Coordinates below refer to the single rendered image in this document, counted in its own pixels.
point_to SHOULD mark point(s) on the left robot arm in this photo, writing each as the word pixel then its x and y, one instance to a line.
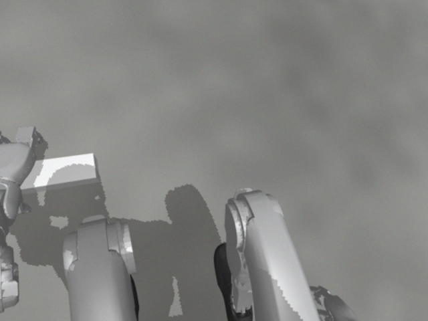
pixel 10 195

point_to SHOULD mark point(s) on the left robot hand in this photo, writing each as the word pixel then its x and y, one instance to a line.
pixel 17 159

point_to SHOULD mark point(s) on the carton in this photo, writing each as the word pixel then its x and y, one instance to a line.
pixel 57 173

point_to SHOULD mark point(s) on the right robot hand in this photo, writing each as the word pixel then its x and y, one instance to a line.
pixel 336 308

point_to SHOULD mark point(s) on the right robot foot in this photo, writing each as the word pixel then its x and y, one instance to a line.
pixel 223 276

